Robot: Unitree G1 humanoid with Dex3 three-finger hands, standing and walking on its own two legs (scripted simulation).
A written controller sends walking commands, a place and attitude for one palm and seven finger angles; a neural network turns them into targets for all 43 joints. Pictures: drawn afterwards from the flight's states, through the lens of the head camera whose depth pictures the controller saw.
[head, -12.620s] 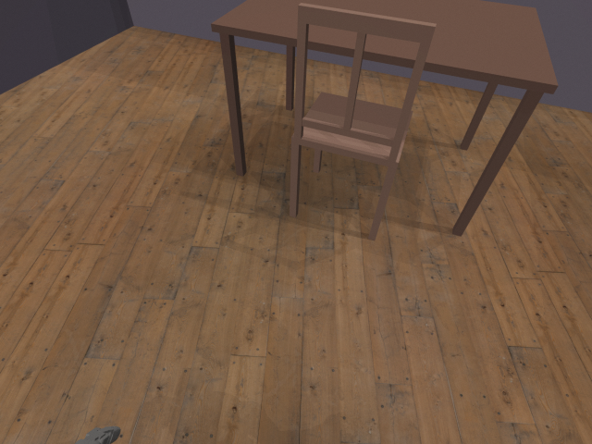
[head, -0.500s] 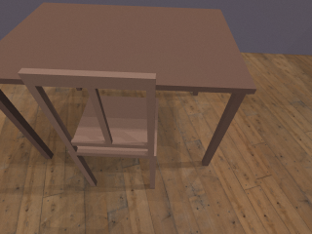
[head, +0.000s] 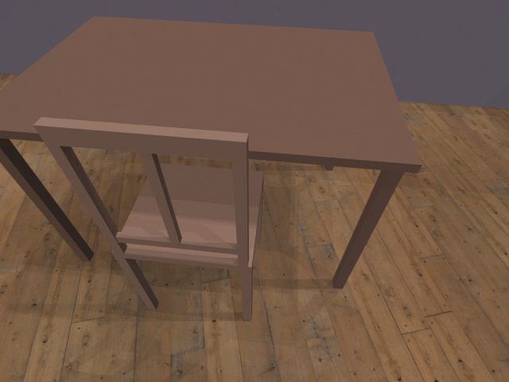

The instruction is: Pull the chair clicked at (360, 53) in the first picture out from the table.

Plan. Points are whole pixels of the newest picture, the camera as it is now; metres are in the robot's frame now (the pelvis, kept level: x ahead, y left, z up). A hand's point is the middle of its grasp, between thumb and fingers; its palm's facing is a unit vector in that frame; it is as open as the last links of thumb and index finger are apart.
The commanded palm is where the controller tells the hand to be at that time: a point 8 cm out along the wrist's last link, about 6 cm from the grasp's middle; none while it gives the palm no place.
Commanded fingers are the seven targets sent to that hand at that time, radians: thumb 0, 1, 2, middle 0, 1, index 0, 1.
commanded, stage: come to a stop and stand still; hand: left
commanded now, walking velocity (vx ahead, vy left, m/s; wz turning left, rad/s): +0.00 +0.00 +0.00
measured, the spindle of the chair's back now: (164, 202) +0.49 +0.25 -0.08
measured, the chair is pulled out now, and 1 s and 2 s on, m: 0.00 0.00 0.00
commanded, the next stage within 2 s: look again from close up in 0.02 s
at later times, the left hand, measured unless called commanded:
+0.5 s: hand out of the picture +0.01 +0.24 -0.18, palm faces +0.01 -0.97 -0.22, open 7.4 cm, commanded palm none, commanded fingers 0.00 0.90 0.90 -0.20 -0.30 -0.20 -0.30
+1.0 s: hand out of the picture -0.02 +0.23 -0.18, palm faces -0.01 -0.99 -0.17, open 7.4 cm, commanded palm none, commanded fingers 0.00 0.90 0.90 -0.20 -0.30 -0.20 -0.30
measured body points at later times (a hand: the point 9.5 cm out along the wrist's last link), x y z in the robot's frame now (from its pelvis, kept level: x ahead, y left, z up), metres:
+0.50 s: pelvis -0.01 +0.06 -0.01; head -0.02 +0.06 +0.44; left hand +0.01 +0.29 -0.16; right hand +0.01 -0.17 -0.16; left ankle -0.01 +0.15 -0.74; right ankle -0.05 -0.07 -0.74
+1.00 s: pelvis -0.01 +0.06 +0.00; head +0.01 +0.07 +0.45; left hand -0.02 +0.28 -0.17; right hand -0.02 -0.16 -0.16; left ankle -0.01 +0.15 -0.74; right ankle -0.05 -0.07 -0.74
